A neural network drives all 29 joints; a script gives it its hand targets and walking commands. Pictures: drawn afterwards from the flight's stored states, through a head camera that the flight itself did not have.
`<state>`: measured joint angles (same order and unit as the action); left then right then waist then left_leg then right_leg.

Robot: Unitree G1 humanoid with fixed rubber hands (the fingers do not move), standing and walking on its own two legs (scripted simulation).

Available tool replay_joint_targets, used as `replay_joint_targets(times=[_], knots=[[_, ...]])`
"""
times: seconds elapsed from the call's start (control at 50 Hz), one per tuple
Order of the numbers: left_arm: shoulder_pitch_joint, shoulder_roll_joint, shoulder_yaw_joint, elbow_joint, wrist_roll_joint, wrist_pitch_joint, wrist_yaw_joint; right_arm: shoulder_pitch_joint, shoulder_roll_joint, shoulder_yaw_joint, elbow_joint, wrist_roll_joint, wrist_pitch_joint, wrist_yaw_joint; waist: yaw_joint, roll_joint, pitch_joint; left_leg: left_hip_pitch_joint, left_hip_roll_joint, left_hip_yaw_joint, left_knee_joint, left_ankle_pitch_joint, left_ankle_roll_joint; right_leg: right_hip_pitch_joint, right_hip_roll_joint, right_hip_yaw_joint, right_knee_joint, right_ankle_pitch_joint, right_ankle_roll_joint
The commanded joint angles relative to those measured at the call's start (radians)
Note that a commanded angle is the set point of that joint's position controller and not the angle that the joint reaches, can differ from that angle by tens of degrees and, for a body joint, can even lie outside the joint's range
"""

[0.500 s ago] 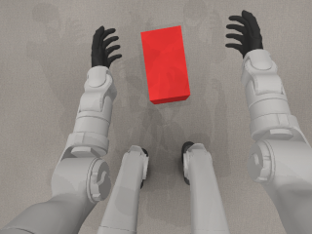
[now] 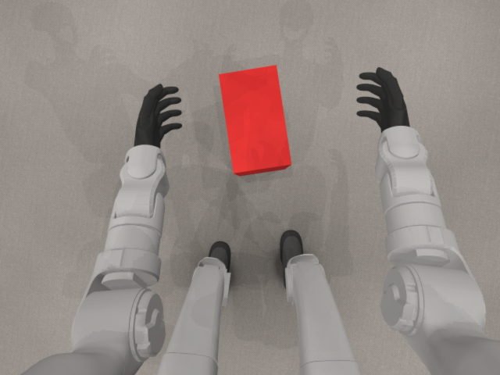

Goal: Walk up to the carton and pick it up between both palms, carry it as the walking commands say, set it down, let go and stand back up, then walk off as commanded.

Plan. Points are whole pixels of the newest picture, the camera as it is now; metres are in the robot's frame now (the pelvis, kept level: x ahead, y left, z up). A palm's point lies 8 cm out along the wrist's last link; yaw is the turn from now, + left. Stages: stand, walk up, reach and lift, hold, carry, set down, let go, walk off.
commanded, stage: let go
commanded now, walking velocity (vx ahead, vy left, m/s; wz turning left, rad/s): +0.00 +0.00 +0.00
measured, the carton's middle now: (255, 127) +0.53 +0.02 -0.58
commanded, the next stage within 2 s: stand in 1.06 s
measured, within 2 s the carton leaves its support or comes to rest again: neither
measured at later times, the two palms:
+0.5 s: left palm (46, 276) +0.25 +0.24 +0.00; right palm (459, 267) +0.26 -0.21 -0.01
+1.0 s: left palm (26, 296) +0.24 +0.24 +0.02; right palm (489, 323) +0.22 -0.22 +0.02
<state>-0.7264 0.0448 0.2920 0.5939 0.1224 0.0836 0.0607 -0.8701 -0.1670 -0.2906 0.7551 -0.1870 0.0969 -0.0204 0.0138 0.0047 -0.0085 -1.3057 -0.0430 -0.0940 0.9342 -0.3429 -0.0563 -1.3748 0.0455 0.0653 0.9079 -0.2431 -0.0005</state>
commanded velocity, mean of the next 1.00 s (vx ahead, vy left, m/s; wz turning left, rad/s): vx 0.00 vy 0.00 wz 0.00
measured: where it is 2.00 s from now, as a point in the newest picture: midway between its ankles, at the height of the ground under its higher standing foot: (254, 277)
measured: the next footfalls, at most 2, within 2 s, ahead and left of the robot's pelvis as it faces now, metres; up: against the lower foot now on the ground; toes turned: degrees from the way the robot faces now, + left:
none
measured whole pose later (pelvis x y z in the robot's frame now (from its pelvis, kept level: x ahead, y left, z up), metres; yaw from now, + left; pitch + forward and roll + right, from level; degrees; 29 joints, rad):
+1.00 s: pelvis +0.06 +0.01 +0.09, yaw +0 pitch -5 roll -1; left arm 0.19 0.19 0.05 0.42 0.04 0.16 -0.06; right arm 0.23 -0.22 -0.06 0.42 0.00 0.12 0.06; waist -0.01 0.03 0.12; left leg -0.06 -0.01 -0.11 0.46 -0.32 -0.01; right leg -0.11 0.04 0.05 0.43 -0.24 0.00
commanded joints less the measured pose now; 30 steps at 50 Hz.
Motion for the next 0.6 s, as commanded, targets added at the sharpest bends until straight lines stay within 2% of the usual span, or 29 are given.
replay_joint_targets(times=[0.0,0.06,0.1,0.16,0.24,0.42,0.5,0.58], knots=[[0.07,0.096,-0.071,-0.175,-0.026,-0.01,-0.024,0.043,-0.045,0.039,-0.227,0.012,0.002,-0.021,-0.002,-0.041,-1.143,0.383,-0.055,0.127,-0.079,0.428,-0.013,1.024,0.013,-0.041,-0.003,0.654,0.026],[0.222,0.12,-0.095,-0.223,-0.036,-0.015,-0.04,0.188,-0.043,0.084,-0.314,0.041,-0.006,-0.012,0.014,-0.042,-1.053,0.451,-0.049,0.113,-0.117,0.474,-0.004,1.049,0.012,-0.033,-0.044,0.672,0.021],[0.282,0.13,-0.107,-0.225,-0.049,-0.03,-0.054,0.252,-0.047,0.096,-0.326,0.064,-0.024,-0.008,0.009,-0.04,-0.94,0.476,-0.044,0.105,-0.15,0.462,0.003,1.035,0.01,-0.028,-0.08,0.634,0.017],[0.386,0.13,-0.129,-0.188,-0.069,-0.054,-0.078,0.372,-0.048,0.102,-0.29,0.086,-0.051,-0.005,-0.007,-0.028,-0.763,0.551,-0.035,0.097,-0.203,0.428,0.009,0.978,0.008,-0.033,-0.147,0.531,0.015],[0.543,0.132,-0.155,-0.138,-0.083,-0.078,-0.092,0.554,-0.058,0.111,-0.234,0.111,-0.083,0.009,-0.008,-0.017,-0.566,0.653,-0.021,0.087,-0.282,0.384,0.012,0.937,0.008,-0.05,-0.245,0.399,0.01],[0.807,0.2,-0.207,-0.206,-0.101,-0.113,-0.105,0.853,-0.091,0.169,-0.329,0.154,-0.125,0.044,0.005,-0.001,-0.36,0.87,-0.01,0.079,-0.445,0.323,0.024,1.134,0.002,-0.069,-0.392,0.296,0.004],[0.91,0.218,-0.221,-0.245,-0.103,-0.105,-0.117,0.987,-0.106,0.188,-0.372,0.155,-0.12,0.058,-0.005,0.001,-0.248,0.962,-0.008,0.08,-0.5,0.294,0.027,1.24,-0.001,-0.077,-0.449,0.258,0.004],[0.919,0.219,-0.224,-0.269,-0.109,-0.083,-0.127,1.035,-0.126,0.195,-0.408,0.168,-0.099,0.067,-0.019,-0.001,-0.091,1.008,-0.002,0.075,-0.555,0.223,0.029,1.307,0.002,-0.086,-0.497,0.193,0.005]])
